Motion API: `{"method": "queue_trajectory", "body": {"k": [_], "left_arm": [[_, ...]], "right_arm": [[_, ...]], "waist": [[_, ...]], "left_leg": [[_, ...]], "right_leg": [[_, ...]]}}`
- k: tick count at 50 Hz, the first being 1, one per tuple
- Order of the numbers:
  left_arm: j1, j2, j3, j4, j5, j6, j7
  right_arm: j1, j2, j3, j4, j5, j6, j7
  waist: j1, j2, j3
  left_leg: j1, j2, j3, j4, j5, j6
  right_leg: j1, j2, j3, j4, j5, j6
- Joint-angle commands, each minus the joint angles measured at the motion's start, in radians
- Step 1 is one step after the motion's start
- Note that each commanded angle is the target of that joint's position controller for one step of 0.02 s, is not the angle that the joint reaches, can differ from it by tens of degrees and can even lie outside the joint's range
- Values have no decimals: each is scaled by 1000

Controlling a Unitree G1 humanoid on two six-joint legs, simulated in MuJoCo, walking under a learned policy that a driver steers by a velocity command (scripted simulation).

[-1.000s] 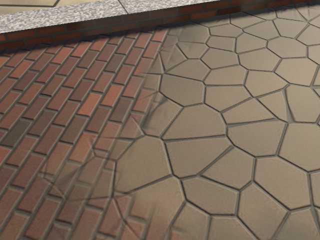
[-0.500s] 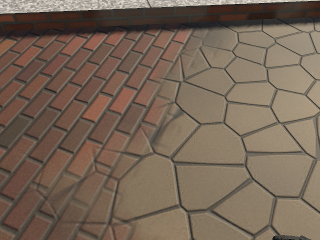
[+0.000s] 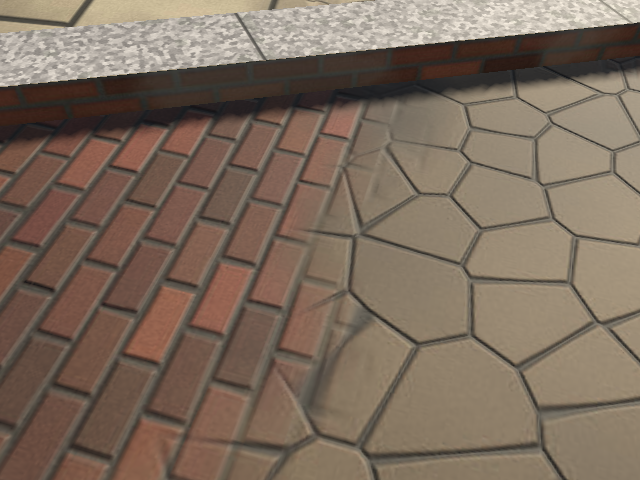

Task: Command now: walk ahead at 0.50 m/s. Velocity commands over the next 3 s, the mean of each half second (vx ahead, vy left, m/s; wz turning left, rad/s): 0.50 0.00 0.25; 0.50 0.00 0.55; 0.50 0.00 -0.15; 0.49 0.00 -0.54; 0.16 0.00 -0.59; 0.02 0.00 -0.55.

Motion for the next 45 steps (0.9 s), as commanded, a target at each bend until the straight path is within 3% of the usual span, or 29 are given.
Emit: {"method": "queue_trajectory", "body": {"k": [1,4,6,8,9,10,11,12,13,14,15,16,18,20,23,27,30,32,34,35,36,37,38,39,40,41,42,43,45], "left_arm": [[-63,34,5,-70,-5,-1,-23],[-182,38,6,-114,-9,-1,-43],[-205,45,8,-127,-9,-10,-54],[-103,81,27,-106,-2,-17,-53],[65,123,48,-57,2,-22,-48],[282,196,73,-5,17,-23,-34],[368,256,86,18,22,-19,-31],[362,158,65,26,9,-12,-21],[236,129,53,10,2,-15,-14],[154,98,44,1,2,-21,-17],[113,78,39,7,7,-29,-25],[92,64,35,14,15,-35,-27],[94,74,40,33,17,-39,-30],[107,112,51,49,23,-41,-17],[154,141,61,77,23,-36,0],[200,162,66,94,13,-26,9],[257,184,74,116,-1,-12,8],[266,204,82,124,-13,1,6],[233,232,90,113,-21,11,10],[206,238,89,104,-23,20,12],[213,222,80,93,-15,24,16],[262,134,50,40,19,10,11],[257,93,27,8,4,-35,-3],[136,171,46,-18,-38,-63,-13],[104,165,43,-23,-42,-75,-13],[104,166,48,-8,-17,-75,-2],[112,181,60,-3,3,-65,5],[122,177,63,-5,9,-51,4],[119,149,61,-16,16,-30,3]], "right_arm": [[28,-184,-42,-26,21,2,-33],[113,-165,-50,6,14,30,-38],[120,-169,-56,7,7,42,-36],[74,-183,-60,-17,6,50,-30],[12,-188,-59,-40,6,50,-22],[-38,-175,-50,-73,-1,42,-13],[119,-43,-13,-63,2,25,0],[73,-144,-38,-51,25,9,8],[-24,-203,-61,-95,48,5,5],[-83,-184,-62,-110,49,9,-5],[-90,-158,-67,-109,37,18,-14],[-58,-137,-70,-101,32,32,-18],[-32,-86,-66,-102,30,58,-19],[-82,-92,-71,-137,27,73,-23],[-156,-97,-75,-173,19,70,-13],[-296,-69,-59,-223,15,57,18],[-382,-76,-55,-271,17,62,35],[-406,-90,-57,-300,20,64,44],[-345,-127,-74,-305,20,64,51],[-219,-162,-97,-276,24,63,51],[-43,-238,-137,-223,27,64,40],[59,-380,-174,-208,28,66,21],[55,-386,-159,-238,20,55,24],[49,-298,-132,-237,6,43,30],[2,-248,-120,-239,10,34,28],[-85,-208,-107,-260,15,31,27],[-146,-174,-96,-278,11,30,25],[-169,-161,-91,-292,6,30,21],[-151,-186,-97,-293,11,24,10]], "waist": [[16,86,27],[-18,65,60],[-5,73,51],[69,114,-25],[161,114,-110],[243,63,-249],[184,-168,-419],[207,-107,-388],[174,-72,-176],[137,15,-82],[103,49,-25],[65,22,-20],[39,0,-10],[34,-4,9],[52,4,15],[97,2,35],[124,-4,65],[115,-22,77],[59,-56,28],[-19,-47,-42],[-92,-6,-141],[-69,239,-234],[-31,291,-394],[-71,183,-312],[-47,160,-212],[-1,89,-142],[40,94,-108],[65,97,-99],[80,87,-85]], "left_leg": [[-23,283,-121,-146,761,13],[156,324,-136,-112,735,14],[230,340,-153,-47,837,33],[216,329,-168,77,1072,54],[112,292,-157,232,1094,48],[-119,226,-143,494,815,26],[-494,49,-114,898,-30,-35],[-608,63,-222,999,-265,-29],[-664,119,-208,981,-185,-28],[-639,170,-178,926,-109,-30],[-597,194,-167,862,-66,-38],[-522,223,-173,829,-34,-42],[-469,242,-163,783,-16,-57],[-527,255,-167,730,56,-74],[-608,254,-171,600,222,-87],[-561,235,-84,389,369,-85],[-578,219,-45,312,303,-68],[-584,206,-20,287,194,-38],[-464,147,41,278,83,4],[-294,94,75,229,107,34],[-16,58,50,203,151,74],[340,315,-413,155,101,218],[488,467,-896,-61,-39,343],[463,442,-788,-96,2,277],[349,404,-632,-74,87,235],[191,356,-508,-69,192,199],[63,325,-429,-85,291,183],[-7,302,-402,-108,335,182],[-62,285,-361,-133,420,190]], "right_leg": [[129,35,-26,-200,123,-8],[17,55,-31,-264,55,-42],[21,78,-46,-283,-53,-68],[213,129,-72,-304,-148,-97],[468,128,-56,-333,-65,-130],[824,-18,106,-318,-2,-198],[1192,-308,562,-367,-92,-376],[1152,-316,668,-470,-238,-361],[966,-285,504,-520,-252,-302],[811,-240,382,-565,-224,-258],[692,-204,296,-609,-186,-228],[607,-175,222,-646,-168,-202],[516,-164,133,-697,-136,-200],[503,-169,65,-727,-102,-204],[567,-158,-28,-726,-45,-185],[601,-135,-154,-703,-18,-144],[697,-173,-179,-663,-17,-133],[764,-208,-186,-612,58,-121],[791,-216,-216,-473,377,-98],[767,-189,-250,-297,523,-73],[633,-141,-274,-50,482,-31],[220,-29,-268,353,-93,40],[2,128,-25,562,-628,54],[-114,78,64,598,-566,22],[-133,35,55,540,-479,-5],[-67,-8,56,453,-408,-8],[21,-36,58,378,-366,-4],[82,-44,60,345,-342,3],[106,-33,44,263,-303,32]]}}
Next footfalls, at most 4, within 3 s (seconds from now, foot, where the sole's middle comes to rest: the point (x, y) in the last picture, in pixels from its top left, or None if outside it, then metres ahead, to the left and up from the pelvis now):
0.20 right None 0.30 -0.10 -0.77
0.72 left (205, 466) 0.53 0.21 -0.77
1.26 right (231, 313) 0.90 0.17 -0.77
1.74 left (130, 254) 1.09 0.44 -0.77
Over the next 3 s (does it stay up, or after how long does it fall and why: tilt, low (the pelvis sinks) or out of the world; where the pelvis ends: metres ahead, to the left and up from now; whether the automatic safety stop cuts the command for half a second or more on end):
stays up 1.26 0.32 0.00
